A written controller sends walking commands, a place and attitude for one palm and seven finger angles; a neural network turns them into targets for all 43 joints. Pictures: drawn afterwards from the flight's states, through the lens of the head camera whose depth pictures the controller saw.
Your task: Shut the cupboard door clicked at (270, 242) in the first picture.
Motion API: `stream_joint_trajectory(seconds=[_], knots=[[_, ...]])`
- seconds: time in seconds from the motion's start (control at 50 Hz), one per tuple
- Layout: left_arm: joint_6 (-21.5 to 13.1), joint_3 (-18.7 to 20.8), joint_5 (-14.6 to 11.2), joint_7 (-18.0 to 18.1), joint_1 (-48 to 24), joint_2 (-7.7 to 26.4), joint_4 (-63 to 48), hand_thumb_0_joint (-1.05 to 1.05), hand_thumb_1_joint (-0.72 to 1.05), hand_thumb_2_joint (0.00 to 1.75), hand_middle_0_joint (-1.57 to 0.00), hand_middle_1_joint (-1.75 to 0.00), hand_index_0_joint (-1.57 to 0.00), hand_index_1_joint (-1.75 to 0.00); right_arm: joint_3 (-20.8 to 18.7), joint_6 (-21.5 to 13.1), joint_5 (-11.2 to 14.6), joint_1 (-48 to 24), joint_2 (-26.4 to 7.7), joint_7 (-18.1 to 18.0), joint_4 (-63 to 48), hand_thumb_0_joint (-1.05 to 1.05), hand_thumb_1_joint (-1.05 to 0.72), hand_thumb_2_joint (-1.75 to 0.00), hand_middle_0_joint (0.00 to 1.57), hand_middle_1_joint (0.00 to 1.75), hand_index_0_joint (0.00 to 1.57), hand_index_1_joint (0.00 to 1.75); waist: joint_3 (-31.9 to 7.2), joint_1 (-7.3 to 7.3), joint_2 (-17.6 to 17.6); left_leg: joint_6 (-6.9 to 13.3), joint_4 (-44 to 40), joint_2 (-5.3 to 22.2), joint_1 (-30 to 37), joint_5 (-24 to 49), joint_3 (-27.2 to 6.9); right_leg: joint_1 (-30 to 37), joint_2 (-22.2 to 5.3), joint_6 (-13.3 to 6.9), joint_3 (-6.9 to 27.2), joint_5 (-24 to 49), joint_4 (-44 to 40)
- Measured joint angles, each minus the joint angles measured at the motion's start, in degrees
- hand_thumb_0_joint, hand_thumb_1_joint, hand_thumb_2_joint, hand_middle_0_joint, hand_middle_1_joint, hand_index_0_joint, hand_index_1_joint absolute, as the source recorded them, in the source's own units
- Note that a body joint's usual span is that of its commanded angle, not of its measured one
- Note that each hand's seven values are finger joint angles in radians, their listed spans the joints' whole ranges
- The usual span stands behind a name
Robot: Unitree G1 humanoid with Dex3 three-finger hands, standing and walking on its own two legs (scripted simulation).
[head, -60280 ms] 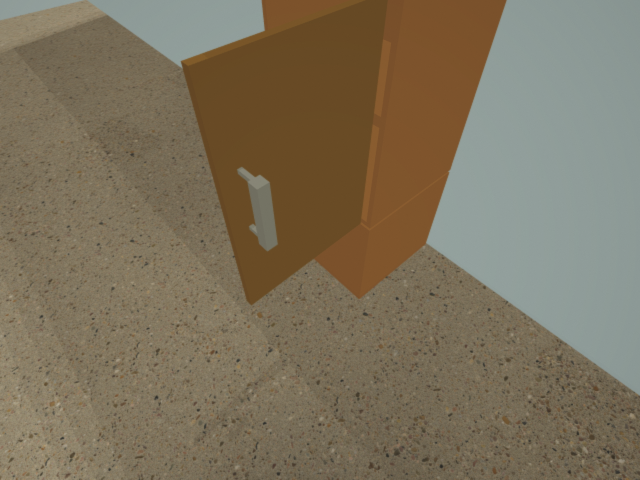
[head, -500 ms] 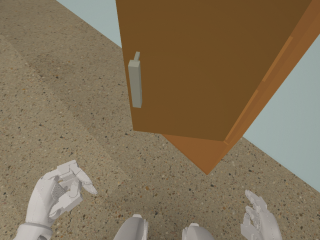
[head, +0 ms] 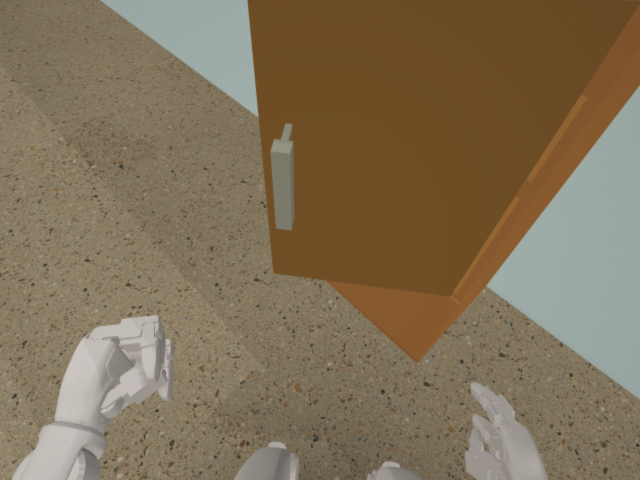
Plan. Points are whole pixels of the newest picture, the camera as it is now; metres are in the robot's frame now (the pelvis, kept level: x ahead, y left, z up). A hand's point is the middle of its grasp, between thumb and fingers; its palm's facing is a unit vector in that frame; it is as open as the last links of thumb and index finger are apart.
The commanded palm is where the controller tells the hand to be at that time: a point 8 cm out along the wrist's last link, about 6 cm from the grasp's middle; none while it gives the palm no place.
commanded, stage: raise the hand and make a fist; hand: left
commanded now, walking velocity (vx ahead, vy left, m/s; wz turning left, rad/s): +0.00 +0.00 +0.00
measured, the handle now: (286, 178) +0.52 +0.10 +0.06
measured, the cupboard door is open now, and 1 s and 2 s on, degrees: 39 39 39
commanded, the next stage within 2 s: bring the fist close to the handle in 0.38 s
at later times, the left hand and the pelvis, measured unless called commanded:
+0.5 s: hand (182, 373) +0.22 +0.17 +0.05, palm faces -0.04 -1.00 -0.04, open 3.1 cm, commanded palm +0.21 +0.22 +0.06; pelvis +0.00 -0.02 +0.00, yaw +0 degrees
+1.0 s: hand (247, 296) +0.32 +0.12 +0.06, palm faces -0.08 -1.00 -0.03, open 3.1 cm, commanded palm +0.31 +0.17 +0.06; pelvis +0.01 -0.03 +0.00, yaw +0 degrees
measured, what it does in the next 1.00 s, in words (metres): stands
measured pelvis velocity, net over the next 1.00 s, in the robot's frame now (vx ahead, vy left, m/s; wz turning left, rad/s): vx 0.01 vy -0.03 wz -0.01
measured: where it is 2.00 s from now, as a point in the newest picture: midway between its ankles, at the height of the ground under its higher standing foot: outside the picture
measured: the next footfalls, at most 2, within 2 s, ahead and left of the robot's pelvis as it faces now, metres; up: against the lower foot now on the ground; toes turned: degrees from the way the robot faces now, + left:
none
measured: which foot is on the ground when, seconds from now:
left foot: down 0.00-1.00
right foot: down 0.00-1.00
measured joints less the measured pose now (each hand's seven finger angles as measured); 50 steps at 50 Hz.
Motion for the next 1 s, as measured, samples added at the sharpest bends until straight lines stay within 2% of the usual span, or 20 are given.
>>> stream_joint_trajectory(seconds=[0.22,0.54,0.64,0.82,1.0], knots=[[-0.33,-0.07,-0.23,0.15,0.19,-0.28,1.11,0.02,0.9,0.9,-1.3,-1.5,-1.3,-1.5,-1.01,-0.04,0.13,0.78,-0.88,-0.12,0.44,0.01,-0.9,-0.89,0.2,0.3,0.2,0.3,-0.22,-0.68,0.02,-0.42,-0.71,0.22,0.53,0.07,0.26,0.08,0.22,-0.41,0.32,-0.11,-0.11],[-1.02,-0.69,-0.17,0.12,-0.15,-0.8,1.92,0.02,0.9,0.9,-1.3,-1.5,-1.3,-1.5,-0.76,0.01,0.33,-0.55,-0.55,-0.48,0.48,0.01,-0.9,-0.89,0.2,0.3,0.2,0.3,-0.46,-0.23,0.45,-1.37,-0.15,0.46,0.08,-0.25,-0.36,-0.54,0.48,-1.35,-0.25,-0.95,1.04],[-1.14,-2.09,0.79,1.14,-4.89,-1.2,3.93,0.02,0.9,0.9,-1.3,-1.5,-1.3,-1.5,-0.57,-0.56,0.22,-1.09,-0.92,-0.75,1.25,0.01,-0.9,-0.89,0.2,0.3,0.2,0.3,-0.3,-0.15,0.69,-1.58,0.6,0.37,-0.94,-0.36,-0.75,-1.45,0.4,-1.57,-0.65,-1.27,1.86],[1.97,-4.02,2.99,4.1,-13.54,-2.42,8.72,0.02,0.9,0.9,-1.3,-1.5,-1.3,-1.5,-0.52,0.89,0.32,-0.73,-0.49,-0.21,2.07,0.01,-0.9,-0.89,0.2,0.3,0.2,0.3,-0.46,-1.19,0.4,-1.77,-1.15,0.44,0.07,0.12,0.15,-1.2,0.44,-1.7,0.29,-0.95,1.03],[0.99,-4.88,4.67,7.42,-21.07,-3.71,15.88,0.02,0.9,0.9,-1.3,-1.5,-1.3,-1.5,-1.05,2.69,0.12,-0.04,-0.8,0.62,3.5,0.01,-0.9,-0.89,0.2,0.3,0.2,0.3,-0.2,-1.79,0.05,-1.85,-2.67,0.41,0.85,0.5,0.88,-0.99,0.41,-1.75,1.06,-0.71,0.24]])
